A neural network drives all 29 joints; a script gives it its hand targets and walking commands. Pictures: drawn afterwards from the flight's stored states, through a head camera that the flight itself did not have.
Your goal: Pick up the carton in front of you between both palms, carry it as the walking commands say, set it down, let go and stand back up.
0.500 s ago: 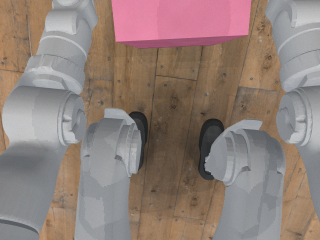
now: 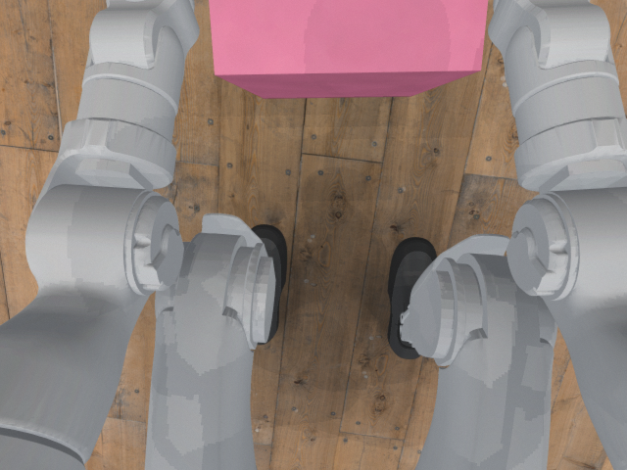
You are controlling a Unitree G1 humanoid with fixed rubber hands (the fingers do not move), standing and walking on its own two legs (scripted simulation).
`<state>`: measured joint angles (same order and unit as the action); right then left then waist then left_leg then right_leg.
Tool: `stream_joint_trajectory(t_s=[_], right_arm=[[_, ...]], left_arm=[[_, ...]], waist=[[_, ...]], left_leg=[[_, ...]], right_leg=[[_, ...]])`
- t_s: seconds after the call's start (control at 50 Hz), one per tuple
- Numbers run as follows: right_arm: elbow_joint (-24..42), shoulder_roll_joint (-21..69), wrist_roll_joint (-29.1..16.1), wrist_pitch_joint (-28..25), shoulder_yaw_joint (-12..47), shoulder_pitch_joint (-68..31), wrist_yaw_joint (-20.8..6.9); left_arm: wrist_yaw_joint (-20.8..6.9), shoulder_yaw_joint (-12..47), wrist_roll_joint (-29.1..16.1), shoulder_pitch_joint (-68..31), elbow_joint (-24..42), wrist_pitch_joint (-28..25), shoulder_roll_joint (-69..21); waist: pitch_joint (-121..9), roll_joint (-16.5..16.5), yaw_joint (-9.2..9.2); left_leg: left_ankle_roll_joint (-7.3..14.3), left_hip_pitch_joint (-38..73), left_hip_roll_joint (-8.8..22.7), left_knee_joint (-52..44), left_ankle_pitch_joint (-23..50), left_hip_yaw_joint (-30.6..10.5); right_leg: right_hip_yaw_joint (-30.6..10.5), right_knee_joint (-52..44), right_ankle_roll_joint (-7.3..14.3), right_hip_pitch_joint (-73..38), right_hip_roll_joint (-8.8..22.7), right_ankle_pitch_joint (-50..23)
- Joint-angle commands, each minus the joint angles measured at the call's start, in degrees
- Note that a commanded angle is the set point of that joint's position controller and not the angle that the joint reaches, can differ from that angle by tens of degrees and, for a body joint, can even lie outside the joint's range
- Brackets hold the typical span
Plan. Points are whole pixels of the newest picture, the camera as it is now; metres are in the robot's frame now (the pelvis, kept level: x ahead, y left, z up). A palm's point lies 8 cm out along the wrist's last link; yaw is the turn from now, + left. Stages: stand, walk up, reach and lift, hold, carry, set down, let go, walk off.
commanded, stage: reach and lift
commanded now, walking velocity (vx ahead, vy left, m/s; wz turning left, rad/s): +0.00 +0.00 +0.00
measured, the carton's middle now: out of the picture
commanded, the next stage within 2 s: none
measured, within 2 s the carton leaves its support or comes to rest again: neither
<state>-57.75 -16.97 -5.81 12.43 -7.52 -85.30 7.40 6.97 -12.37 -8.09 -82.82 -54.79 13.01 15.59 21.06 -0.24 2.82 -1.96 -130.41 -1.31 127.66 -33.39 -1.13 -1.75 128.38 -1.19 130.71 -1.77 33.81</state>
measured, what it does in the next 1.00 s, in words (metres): rises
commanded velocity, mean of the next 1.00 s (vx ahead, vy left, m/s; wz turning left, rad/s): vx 0.00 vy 0.00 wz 0.00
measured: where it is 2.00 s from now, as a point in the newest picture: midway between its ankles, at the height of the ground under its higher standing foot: (333, 310)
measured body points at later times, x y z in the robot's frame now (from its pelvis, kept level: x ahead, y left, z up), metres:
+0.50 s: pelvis -0.01 +0.00 +0.11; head +0.26 +0.00 +0.47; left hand +0.51 +0.17 +0.04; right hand +0.52 -0.13 +0.04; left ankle +0.11 +0.13 -0.32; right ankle +0.11 -0.12 -0.32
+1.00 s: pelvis +0.03 +0.00 +0.24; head +0.21 +0.00 +0.65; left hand +0.47 +0.16 +0.20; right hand +0.48 -0.14 +0.20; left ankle +0.11 +0.13 -0.32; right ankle +0.11 -0.12 -0.32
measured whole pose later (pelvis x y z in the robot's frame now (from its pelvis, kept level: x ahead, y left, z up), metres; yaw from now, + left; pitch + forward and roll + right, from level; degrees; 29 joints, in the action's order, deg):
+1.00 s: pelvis +0.03 +0.00 +0.24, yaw +0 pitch +36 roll +0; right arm -36.0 4.2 13.2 22.6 -24.4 -45.3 2.1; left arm 1.6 -26.7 13.2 -44.6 -34.6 23.1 -4.3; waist -13.9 0.3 1.3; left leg -1.8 -90.6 -2.2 81.7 -26.9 -3.1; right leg -3.0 82.0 -1.3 90.5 -2.7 27.3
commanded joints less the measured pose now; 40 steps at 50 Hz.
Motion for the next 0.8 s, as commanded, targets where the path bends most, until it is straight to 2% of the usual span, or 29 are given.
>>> stream_joint_trajectory(t_s=[0.0,0.04,0.08,0.1,0.14,0.22,0.32,0.42,0.58,0.68,0.78], right_arm=[[22.8,63.2,-7.0,-0.3,20.4,-38.2,-16.6],[26.5,67.1,-5.7,1.3,21.9,-36.3,-16.1],[27.2,69.8,-4.3,2.9,21.6,-32.2,-15.7],[26.0,70.9,-3.2,3.7,20.8,-29.7,-15.8],[21.0,72.1,-0.4,5.1,17.8,-24.3,-16.4],[9.1,72.2,7.8,7.0,7.1,-18.0,-18.2],[6.9,70.1,12.6,7.2,1.0,-19.1,-18.7],[9.0,71.7,12.9,7.7,1.4,-19.8,-18.7],[16.0,77.6,9.8,10.4,8.9,-15.7,-19.8],[18.9,80.7,7.8,11.1,13.3,-10.2,-20.3],[19.3,82.4,7.7,10.7,15.0,-4.3,-20.2]], left_arm=[[-17.4,22.0,-6.9,-36.8,20.8,0.4,-63.0],[-17.1,23.5,-6.2,-35.4,23.5,1.9,-66.0],[-16.7,23.7,-4.3,-33.3,25.4,3.1,-67.4],[-16.6,23.6,-3.3,-32.0,25.3,3.6,-68.1],[-17.0,21.3,-0.4,-28.5,21.9,4.7,-68.5],[-18.2,11.0,9.1,-22.9,11.3,6.8,-69.2],[-18.8,5.2,14.2,-22.8,8.8,7.4,-68.7],[-19.6,6.1,14.4,-23.0,10.1,8.1,-70.6],[-21.2,14.1,10.4,-19.1,16.1,10.7,-76.6],[-21.3,18.0,9.1,-13.1,18.4,11.3,-78.8],[-20.9,18.9,9.7,-6.7,18.1,10.8,-80.0]], waist=[[-105.2,3.9,0.94],[-112.8,3.7,0.5],[-113.0,3.5,0.22],[-110.4,3.3,0.03],[-99.9,3.2,0.0],[-77.6,2.4,0.66],[-76.2,2.0,0.65],[-82.9,1.7,0.06],[-95.1,1.0,-0.97],[-94.7,1.1,-0.67],[-89.1,1.5,-0.5]], left_leg=[[0.6,47.9,-6.0,-9.5,36.3,6.4],[0.1,47.0,-6.7,-10.8,37.3,6.9],[0.0,46.3,-7.2,-12.8,36.1,6.9],[0.0,45.4,-7.4,-14.0,34.4,6.8],[0.2,41.5,-7.5,-17.2,27.4,6.6],[0.8,32.9,-7.4,-24.1,12.5,6.3],[1.4,34.4,-7.5,-29.8,8.5,6.0],[1.3,39.8,-7.6,-34.0,8.4,6.3],[0.5,50.3,-8.1,-38.9,15.2,6.6],[0.3,55.7,-8.2,-42.3,19.5,5.7],[0.5,59.2,-8.4,-46.7,19.9,4.5]], right_leg=[[6.5,-9.2,1.2,-50.5,-6.3,-34.0],[6.5,-10.4,0.9,-53.6,-6.7,-36.7],[6.7,-12.5,0.6,-52.6,-7.1,-36.0],[6.8,-13.9,0.4,-50.8,-7.3,-34.3],[6.6,-17.4,0.4,-43.7,-7.4,-26.6],[6.3,-24.6,0.7,-31.7,-7.6,-11.2],[6.2,-30.3,1.2,-32.7,-8.1,-6.8],[6.7,-34.4,1.0,-38.5,-8.4,-6.8],[6.7,-39.4,0.3,-51.1,-8.4,-14.1],[5.8,-42.9,-0.1,-55.7,-8.5,-18.3],[4.8,-47.5,-0.3,-59.3,-8.4,-18.8]])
